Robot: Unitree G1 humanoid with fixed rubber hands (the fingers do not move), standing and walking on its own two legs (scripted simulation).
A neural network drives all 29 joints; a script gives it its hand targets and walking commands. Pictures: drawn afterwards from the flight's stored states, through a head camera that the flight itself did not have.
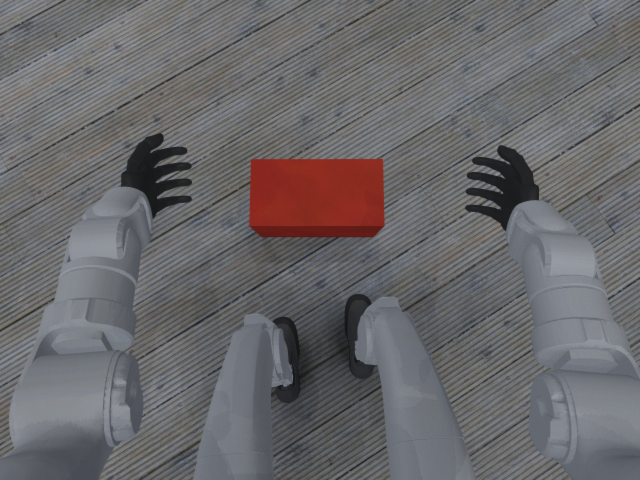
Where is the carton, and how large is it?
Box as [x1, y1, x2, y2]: [249, 159, 384, 236]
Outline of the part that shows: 251,159 249,225 261,236 373,236 384,225 382,159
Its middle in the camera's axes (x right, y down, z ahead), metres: +0.00 -0.08 +0.95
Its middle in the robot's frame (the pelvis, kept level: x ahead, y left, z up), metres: +0.52 -0.02 -0.56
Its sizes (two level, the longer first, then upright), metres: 0.294 0.151 0.181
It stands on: the floor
